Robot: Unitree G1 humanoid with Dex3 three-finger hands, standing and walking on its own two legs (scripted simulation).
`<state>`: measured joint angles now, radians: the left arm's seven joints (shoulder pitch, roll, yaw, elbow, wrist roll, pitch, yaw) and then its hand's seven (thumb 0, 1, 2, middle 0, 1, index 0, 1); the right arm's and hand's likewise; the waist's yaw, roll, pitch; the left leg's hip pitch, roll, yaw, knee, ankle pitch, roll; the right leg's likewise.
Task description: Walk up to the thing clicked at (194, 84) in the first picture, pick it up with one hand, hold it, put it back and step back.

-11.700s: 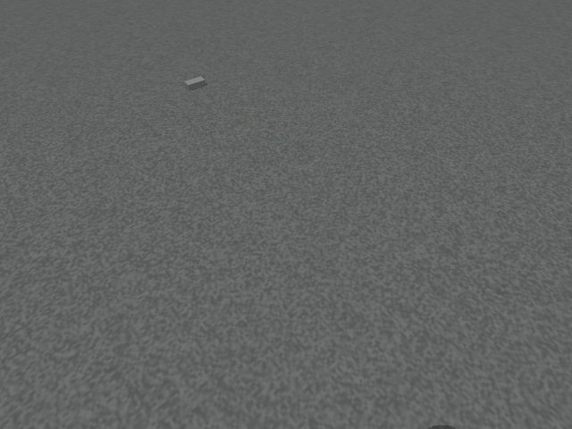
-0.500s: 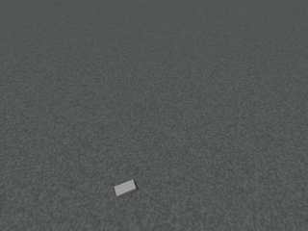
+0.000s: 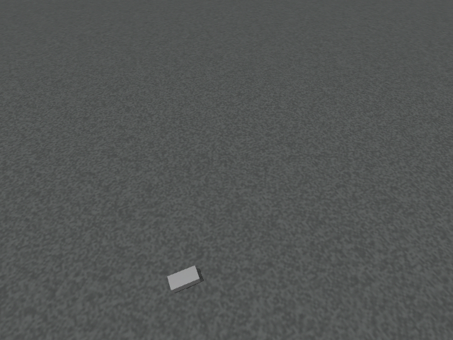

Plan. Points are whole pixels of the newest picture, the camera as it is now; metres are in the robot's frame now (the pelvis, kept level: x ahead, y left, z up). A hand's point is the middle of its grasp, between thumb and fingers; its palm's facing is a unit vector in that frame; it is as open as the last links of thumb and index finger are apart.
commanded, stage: stand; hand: left
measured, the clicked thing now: (183, 279) +0.50 +0.20 -0.76
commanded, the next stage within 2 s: walk up in 0.50 s
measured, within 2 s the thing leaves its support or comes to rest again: neither
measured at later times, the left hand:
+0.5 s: hand out of the picture +0.06 +0.26 -0.16, palm faces -0.02 -0.94 -0.34, open 7.4 cm
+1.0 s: hand out of the picture +0.11 +0.17 -0.15, palm faces +0.01 -0.92 -0.39, open 7.4 cm
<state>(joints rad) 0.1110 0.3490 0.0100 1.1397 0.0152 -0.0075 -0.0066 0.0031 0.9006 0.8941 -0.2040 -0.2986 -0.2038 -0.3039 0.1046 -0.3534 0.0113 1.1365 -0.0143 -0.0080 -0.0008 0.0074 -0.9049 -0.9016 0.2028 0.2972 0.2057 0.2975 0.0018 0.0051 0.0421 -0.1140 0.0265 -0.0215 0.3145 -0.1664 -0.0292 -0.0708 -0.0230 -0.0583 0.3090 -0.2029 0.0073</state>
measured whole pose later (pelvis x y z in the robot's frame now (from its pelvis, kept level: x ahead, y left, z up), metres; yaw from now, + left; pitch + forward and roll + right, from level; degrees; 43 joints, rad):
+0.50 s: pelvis +0.00 +0.00 +0.00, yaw +0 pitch -2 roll +0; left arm 0.13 0.35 0.01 1.14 0.02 -0.01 -0.01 0.00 0.90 0.89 -0.20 -0.30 -0.20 -0.30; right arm 0.11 -0.35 0.01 1.14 -0.01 -0.01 0.00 0.01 -0.90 -0.90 0.20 0.30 0.21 0.30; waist 0.00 0.00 0.05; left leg -0.12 0.03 -0.02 0.31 -0.16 -0.03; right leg -0.07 -0.02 -0.05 0.31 -0.20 0.01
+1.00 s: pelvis +0.07 -0.09 -0.01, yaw +0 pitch -2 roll +1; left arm 0.25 0.33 0.05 0.96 0.03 -0.03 -0.01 0.00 0.90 0.89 -0.21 -0.30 -0.21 -0.30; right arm 0.25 -0.42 -0.06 0.98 -0.01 0.01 -0.01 0.01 -0.91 -0.90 0.20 0.30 0.20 0.30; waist 0.02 0.06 0.11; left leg -0.36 -0.02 -0.09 0.95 -0.47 0.01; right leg -0.18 0.00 -0.05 0.50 -0.28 -0.04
